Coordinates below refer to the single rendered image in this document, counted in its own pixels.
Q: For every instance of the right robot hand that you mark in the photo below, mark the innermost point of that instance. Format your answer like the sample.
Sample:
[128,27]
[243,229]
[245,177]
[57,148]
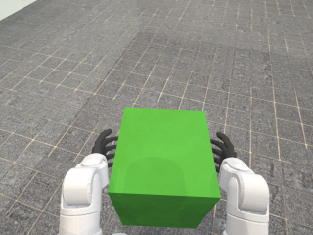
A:
[226,147]

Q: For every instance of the carton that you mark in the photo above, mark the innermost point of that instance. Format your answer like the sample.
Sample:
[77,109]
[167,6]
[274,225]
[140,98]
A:
[163,172]

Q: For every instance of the robot right forearm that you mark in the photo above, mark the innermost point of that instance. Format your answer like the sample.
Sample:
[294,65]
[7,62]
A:
[248,195]

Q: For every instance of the left robot hand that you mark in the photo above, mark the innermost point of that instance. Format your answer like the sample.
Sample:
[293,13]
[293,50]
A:
[101,148]

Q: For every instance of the robot left forearm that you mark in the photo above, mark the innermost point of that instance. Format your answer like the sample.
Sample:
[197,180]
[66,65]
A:
[81,196]

